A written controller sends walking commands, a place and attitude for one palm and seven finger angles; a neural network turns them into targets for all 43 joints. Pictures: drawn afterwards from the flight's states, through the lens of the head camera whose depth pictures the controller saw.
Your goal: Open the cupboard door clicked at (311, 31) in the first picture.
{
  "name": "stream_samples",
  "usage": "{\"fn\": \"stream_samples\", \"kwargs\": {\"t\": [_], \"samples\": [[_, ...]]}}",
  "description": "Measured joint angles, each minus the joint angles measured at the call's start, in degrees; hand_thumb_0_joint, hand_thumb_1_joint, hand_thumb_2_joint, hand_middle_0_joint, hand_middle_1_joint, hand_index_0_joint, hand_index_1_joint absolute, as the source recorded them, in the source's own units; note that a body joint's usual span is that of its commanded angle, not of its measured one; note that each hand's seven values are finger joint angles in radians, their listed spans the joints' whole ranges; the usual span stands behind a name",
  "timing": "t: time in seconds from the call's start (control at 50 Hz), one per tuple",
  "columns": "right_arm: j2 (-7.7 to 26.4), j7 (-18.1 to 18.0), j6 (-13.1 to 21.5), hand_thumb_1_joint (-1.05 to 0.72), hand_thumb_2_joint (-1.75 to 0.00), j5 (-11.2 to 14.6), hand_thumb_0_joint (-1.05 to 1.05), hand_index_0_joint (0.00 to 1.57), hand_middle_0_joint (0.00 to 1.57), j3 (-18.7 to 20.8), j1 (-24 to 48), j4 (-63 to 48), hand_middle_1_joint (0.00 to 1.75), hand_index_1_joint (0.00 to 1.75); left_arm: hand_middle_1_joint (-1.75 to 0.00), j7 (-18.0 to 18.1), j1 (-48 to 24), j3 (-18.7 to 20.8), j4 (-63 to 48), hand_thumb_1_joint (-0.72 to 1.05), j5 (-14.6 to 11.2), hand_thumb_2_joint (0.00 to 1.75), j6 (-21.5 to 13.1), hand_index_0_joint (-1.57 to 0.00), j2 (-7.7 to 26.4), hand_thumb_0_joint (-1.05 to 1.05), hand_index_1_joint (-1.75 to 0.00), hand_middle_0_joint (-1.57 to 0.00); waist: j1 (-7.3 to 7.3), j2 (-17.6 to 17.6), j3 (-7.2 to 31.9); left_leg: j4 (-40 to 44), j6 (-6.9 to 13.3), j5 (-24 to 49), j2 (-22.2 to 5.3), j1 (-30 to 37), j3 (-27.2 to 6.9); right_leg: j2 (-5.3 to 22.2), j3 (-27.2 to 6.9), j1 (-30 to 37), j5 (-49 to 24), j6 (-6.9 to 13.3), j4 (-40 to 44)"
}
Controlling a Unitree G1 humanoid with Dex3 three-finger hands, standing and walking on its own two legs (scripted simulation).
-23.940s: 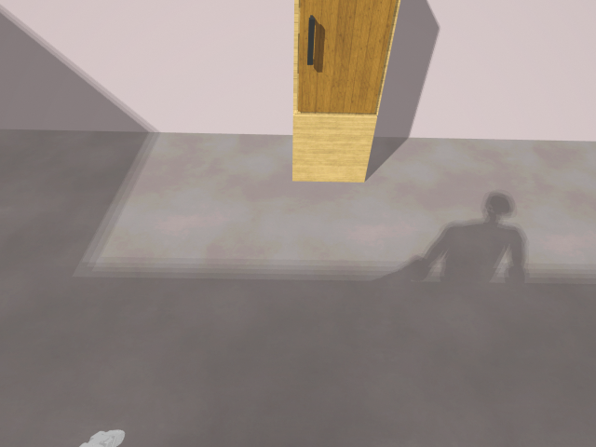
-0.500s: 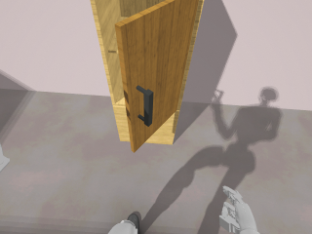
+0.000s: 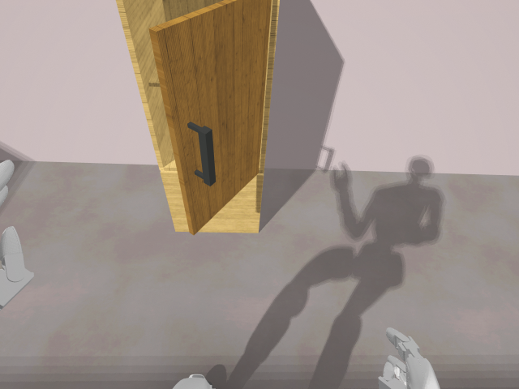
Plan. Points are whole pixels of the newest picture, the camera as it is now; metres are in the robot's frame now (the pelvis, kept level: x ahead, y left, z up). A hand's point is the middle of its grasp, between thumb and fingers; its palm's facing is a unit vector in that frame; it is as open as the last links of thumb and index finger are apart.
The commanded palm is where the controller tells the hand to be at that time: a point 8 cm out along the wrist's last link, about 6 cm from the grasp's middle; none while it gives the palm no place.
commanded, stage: stop stepping back and stand still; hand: left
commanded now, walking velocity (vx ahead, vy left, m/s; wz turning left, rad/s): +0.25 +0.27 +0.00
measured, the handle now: (201, 154) +0.61 +0.16 -0.02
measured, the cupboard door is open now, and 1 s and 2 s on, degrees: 54 54 54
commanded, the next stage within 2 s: let the arm hang, fingers relaxed in 1.00 s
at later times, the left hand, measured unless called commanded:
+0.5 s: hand out of the picture +0.13 +0.26 +0.19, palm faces +0.50 -0.72 -0.48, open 7.4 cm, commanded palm +0.08 +0.30 +0.19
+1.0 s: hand (4, 302) +0.17 +0.26 +0.17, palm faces +0.39 -0.76 -0.52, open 7.4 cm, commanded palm +0.09 +0.31 +0.19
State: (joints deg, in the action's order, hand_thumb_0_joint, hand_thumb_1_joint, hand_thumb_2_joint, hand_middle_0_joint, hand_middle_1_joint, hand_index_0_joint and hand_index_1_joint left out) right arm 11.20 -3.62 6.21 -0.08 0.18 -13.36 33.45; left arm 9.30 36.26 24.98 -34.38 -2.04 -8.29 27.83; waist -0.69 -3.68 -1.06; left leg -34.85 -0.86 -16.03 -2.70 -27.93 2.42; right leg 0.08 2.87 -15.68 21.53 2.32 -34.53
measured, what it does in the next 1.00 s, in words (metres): steps on the spot: left foot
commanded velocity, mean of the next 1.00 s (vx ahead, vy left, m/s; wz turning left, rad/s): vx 0.08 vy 0.04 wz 0.00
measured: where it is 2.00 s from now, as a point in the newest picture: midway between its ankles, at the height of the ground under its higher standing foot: outside the picture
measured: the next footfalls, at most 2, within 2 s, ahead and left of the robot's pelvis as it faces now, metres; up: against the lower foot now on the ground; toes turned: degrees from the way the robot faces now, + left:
left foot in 0.32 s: -0.02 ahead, +0.12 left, +0.00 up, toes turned +6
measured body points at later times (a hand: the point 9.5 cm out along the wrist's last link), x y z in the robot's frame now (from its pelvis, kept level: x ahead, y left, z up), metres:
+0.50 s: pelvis -0.05 -0.01 +0.01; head -0.07 -0.01 +0.45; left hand +0.10 +0.30 +0.21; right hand +0.11 -0.24 -0.08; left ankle -0.08 +0.13 -0.73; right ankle +0.00 -0.09 -0.73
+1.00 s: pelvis -0.04 +0.00 +0.01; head -0.01 -0.01 +0.46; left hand +0.14 +0.30 +0.20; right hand +0.13 -0.22 -0.09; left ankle -0.06 +0.12 -0.73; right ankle -0.02 -0.09 -0.73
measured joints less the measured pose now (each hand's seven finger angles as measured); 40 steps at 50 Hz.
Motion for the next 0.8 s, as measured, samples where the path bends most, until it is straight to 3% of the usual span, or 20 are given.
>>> {"fn": "stream_samples", "kwargs": {"t": [0.06, 0.1, 0.14, 0.22, 0.32, 0.34, 0.4, 0.44, 0.52, 0.62, 0.66, 0.7, 0.76, 0.8], "samples": [[1.4, 0.3, -0.7, -0.91, -0.89, -0.9, 0.01, 0.20, 0.21, 0.0, -0.5, 5.0, 0.30, 0.30, -0.30, 0.0, -2.2, -0.8, 1.2, 0.89, 0.6, 0.89, -1.9, -0.22, -2.8, 0.01, -0.30, -0.22, 2.02, 0.8, 0.4, -19.3, -0.7, -2.0, 2.0, -5.0, -3.0, 0.1, 0.0, -0.7, -4.6, 1.3, 0.9], [1.6, 0.2, -1.1, -0.91, -0.89, -0.8, 0.02, 0.20, 0.21, 0.1, -2.0, 6.5, 0.30, 0.30, -0.30, -0.2, -2.9, -0.7, 3.3, 0.89, 0.7, 0.89, -3.1, -0.22, -4.0, 0.01, -0.30, -0.22, 2.16, 0.8, 2.3, -24.1, -1.0, 0.6, 2.3, -4.4, -2.3, 0.5, -0.2, 0.0, -6.4, 1.2, 3.8], [1.8, -0.3, -0.9, -0.91, -0.89, -0.5, 0.02, 0.20, 0.21, 0.3, -3.5, 6.8, 0.30, 0.30, -0.30, -0.2, -3.8, -0.8, 6.6, 0.89, 0.7, 0.89, -4.4, -0.21, -4.8, 0.01, -0.30, -0.22, 1.37, 1.3, 4.1, -22.0, -0.6, 1.1, 2.2, -1.2, -1.3, 1.1, 0.1, 0.6, -7.9, 1.1, 6.2], [2.9, -1.1, 0.2, -0.91, -0.89, -0.1, 0.02, 0.20, 0.21, 1.2, -4.6, 6.9, 0.30, 0.30, -0.30, -0.2, -6.3, -2.5, 13.1, 0.89, 1.1, 0.90, -5.1, -0.21, -5.8, 0.01, -0.30, -0.22, -0.24, 3.2, 5.7, -8.5, 1.3, -2.9, 1.6, 8.0, 0.7, 1.8, 1.4, 0.5, -9.2, 1.0, 7.8], [3.5, -0.8, 0.6, -0.91, -0.89, -0.2, 0.02, 0.20, 0.21, 1.7, -3.7, 5.6, 0.30, 0.30, -0.30, -0.1, -5.5, -3.7, 12.4, 0.89, 1.4, 0.90, -4.6, -0.21, -6.1, 0.01, -0.30, -0.22, -1.20, 4.2, 4.3, 9.3, 3.5, -4.0, 1.2, 18.7, 1.5, 1.1, 3.2, -1.4, -9.4, 0.9, 6.1], [3.2, -0.8, 0.7, -0.91, -0.89, -0.3, 0.02, 0.20, 0.21, 1.7, -3.1, 5.3, 0.30, 0.30, -0.30, -0.1, -5.1, -3.4, 11.5, 0.89, 1.4, 0.90, -4.7, -0.21, -5.8, 0.01, -0.30, -0.22, -1.20, 3.7, 3.3, 10.5, 2.5, -0.6, 1.2, 19.0, 1.3, 1.1, 3.3, -1.8, -9.1, 0.8, 5.1], [1.8, -0.4, 1.1, -0.91, -0.89, -0.3, 0.02, 0.20, 0.20, 1.1, -2.3, 4.1, 0.30, 0.30, -0.30, 0.0, -3.4, -2.0, 8.7, 0.89, 1.3, 0.89, -4.9, -0.21, -4.5, 0.01, -0.30, -0.22, -0.42, 1.6, 1.6, 8.3, -0.2, 0.2, 1.3, 18.8, 2.1, 1.5, 2.4, -2.4, -8.2, 0.1, 2.4], [1.1, -0.3, 1.6, -0.91, -0.89, -0.2, 0.02, 0.20, 0.20, 0.6, -2.4, 3.7, 0.30, 0.30, -0.30, 0.1, -2.7, -1.4, 7.6, 0.89, 1.5, 0.89, -4.9, -0.21, -4.1, 0.01, -0.30, -0.22, -0.12, 1.7, 1.9, 6.6, -0.6, -1.3, 0.8, 18.6, 2.0, 1.1, 2.4, -2.1, -7.7, -0.1, 1.9], [0.5, -0.4, 2.2, -0.91, -0.89, -0.1, 0.02, 0.20, 0.21, -0.2, -2.1, 3.9, 0.30, 0.30, -0.30, 0.5, -4.7, -1.0, 7.9, 0.89, 1.6, 0.89, -5.3, -0.21, -4.8, 0.01, -0.30, -0.22, 0.79, 3.4, 2.6, 2.9, 0.1, -3.8, -0.2, 17.2, 1.3, 0.1, 3.1, -1.9, -7.4, 1.1, 1.6], [0.7, 0.4, 1.0, -0.91, -0.89, -0.1, 0.02, 0.20, 0.21, -0.2, 0.0, 4.9, 0.30, 0.30, -0.30, 0.4, -9.2, -2.3, 11.0, 0.89, 1.7, 0.90, -5.5, -0.21, -6.5, 0.01, -0.30, -0.22, 1.17, 4.2, 1.8, -5.5, 2.4, -7.8, 1.1, 12.4, 0.3, -0.1, 3.3, -2.3, -7.9, 1.2, 2.0], [0.8, 0.6, 0.5, -0.91, -0.89, -0.2, 0.02, 0.20, 0.21, -0.7, 0.5, 4.6, 0.30, 0.30, -0.30, 0.2, -9.2, -2.5, 11.1, 0.89, 1.5, 0.90, -4.9, -0.21, -6.7, 0.01, -0.30, -0.21, 0.63, 3.8, 1.0, -0.4, 2.7, -5.4, 1.4, 13.5, 0.5, 0.0, 3.3, -2.2, -8.1, 0.8, 2.1], [0.4, 0.5, 0.4, -0.91, -0.89, -0.4, 0.02, 0.20, 0.21, -1.0, 0.7, 4.1, 0.30, 0.30, -0.30, -0.1, -8.2, -2.4, 10.3, 0.89, 1.0, 0.90, -4.3, -0.21, -6.3, 0.01, -0.30, -0.21, 0.20, 2.5, -0.1, 2.0, 1.8, -0.9, 2.0, 14.7, 1.0, 0.5, 2.4, -2.5, -6.9, -0.1, 0.3], [-1.0, 0.4, 0.9, -0.91, -0.89, -0.8, 0.02, 0.20, 0.21, -1.1, -0.5, 3.5, 0.30, 0.30, -0.30, -0.3, -5.7, -2.1, 8.5, 0.89, 1.1, 0.90, -3.7, -0.21, -5.5, 0.01, -0.30, -0.21, -0.06, 0.8, 0.2, 3.8, 1.6, -1.4, 2.8, 16.0, 1.8, 0.5, 0.3, -3.1, -2.2, -1.8, -3.4], [-1.6, 0.4, 1.7, -0.91, -0.89, -0.8, 0.02, 0.20, 0.21, -1.4, -1.5, 3.2, 0.30, 0.30, -0.30, -0.3, -4.7, -1.7, 6.6, 0.89, 1.4, 0.90, -3.4, -0.21, -4.7, 0.01, -0.30, -0.22, -0.06, 0.6, 0.4, 5.0, 1.6, -1.3, 2.9, 16.4, 1.5, 0.6, 0.4, -1.9, -3.1, -2.4, -2.3]]}}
